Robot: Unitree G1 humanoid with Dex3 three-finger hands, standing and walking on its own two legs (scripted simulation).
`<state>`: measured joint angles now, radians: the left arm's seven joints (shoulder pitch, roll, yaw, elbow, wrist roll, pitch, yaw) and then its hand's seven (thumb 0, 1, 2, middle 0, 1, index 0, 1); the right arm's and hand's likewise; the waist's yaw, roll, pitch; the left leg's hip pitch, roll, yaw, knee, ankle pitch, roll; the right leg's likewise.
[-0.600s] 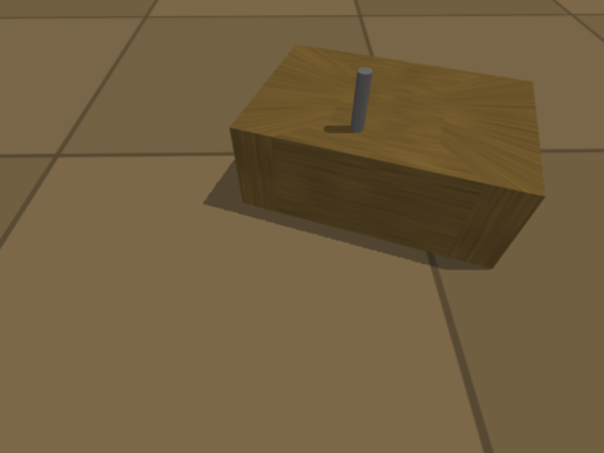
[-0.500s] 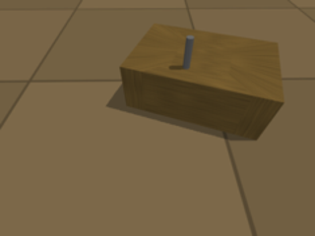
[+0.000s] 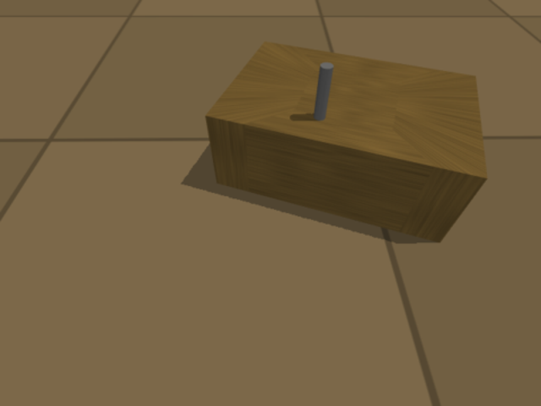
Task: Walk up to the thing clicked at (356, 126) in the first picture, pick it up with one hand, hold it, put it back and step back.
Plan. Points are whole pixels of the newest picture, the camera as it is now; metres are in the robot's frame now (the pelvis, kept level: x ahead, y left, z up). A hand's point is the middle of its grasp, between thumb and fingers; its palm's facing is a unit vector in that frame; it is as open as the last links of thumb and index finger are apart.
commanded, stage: stand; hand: left
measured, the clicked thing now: (322, 93) +1.24 -0.19 -0.25
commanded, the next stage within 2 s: walk up in 0.52 s
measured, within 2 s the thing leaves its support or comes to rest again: neither
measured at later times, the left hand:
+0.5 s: hand out of the picture +0.07 +0.26 -0.16, palm faces -0.03 -0.94 -0.34, open 7.4 cm
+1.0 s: hand (176, 378) +0.19 +0.17 -0.15, palm faces -0.16 -0.91 -0.38, open 7.4 cm
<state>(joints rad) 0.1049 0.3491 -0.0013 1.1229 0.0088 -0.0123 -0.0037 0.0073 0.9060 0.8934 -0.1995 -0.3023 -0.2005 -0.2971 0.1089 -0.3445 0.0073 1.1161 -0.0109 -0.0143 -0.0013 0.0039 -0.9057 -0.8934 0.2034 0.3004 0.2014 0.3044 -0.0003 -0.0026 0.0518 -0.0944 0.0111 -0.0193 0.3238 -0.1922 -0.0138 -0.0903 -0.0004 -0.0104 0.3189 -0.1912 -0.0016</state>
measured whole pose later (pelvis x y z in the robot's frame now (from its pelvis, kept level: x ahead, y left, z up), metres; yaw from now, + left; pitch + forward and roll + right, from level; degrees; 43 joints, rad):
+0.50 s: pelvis +0.00 +0.00 +0.00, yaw +0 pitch -2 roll +0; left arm 0.12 0.35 0.00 1.12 0.01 -0.01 0.00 0.01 0.91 0.89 -0.20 -0.30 -0.20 -0.30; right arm 0.11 -0.34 0.01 1.12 -0.01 -0.02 0.00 0.00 -0.91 -0.89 0.20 0.30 0.20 0.30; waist 0.00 0.00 0.05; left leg -0.09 0.00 -0.01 0.31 -0.19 -0.01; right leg -0.09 -0.01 -0.01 0.32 -0.19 0.00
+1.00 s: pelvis +0.10 -0.09 -0.02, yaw -11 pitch -4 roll +0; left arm 0.31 0.39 0.06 0.91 0.02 -0.04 -0.07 0.01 0.91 0.89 -0.20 -0.30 -0.20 -0.30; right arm 0.24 -0.45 -0.08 0.94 -0.02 -0.03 0.05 0.01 -0.91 -0.89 0.20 0.30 0.20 0.30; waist 0.03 0.05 0.08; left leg -0.38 0.07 0.03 1.05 -0.40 0.03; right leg -0.24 0.00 -0.03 0.56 -0.26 -0.03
